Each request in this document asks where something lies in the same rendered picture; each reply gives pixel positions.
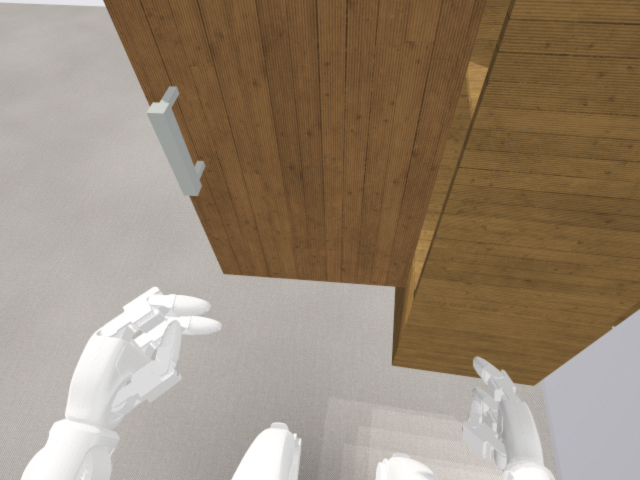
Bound handle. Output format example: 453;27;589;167
147;86;205;196

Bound cupboard door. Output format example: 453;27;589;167
103;0;487;287

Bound left robot forearm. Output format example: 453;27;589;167
21;419;120;480

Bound right robot forearm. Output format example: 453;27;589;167
503;460;555;480

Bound robot thigh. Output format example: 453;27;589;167
231;428;301;480
376;457;438;480

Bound robot left thigh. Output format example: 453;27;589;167
231;428;301;480

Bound robot right thigh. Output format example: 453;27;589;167
376;457;438;480

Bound robot right hand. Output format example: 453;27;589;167
463;356;544;473

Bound robot left hand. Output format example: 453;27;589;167
65;287;222;430

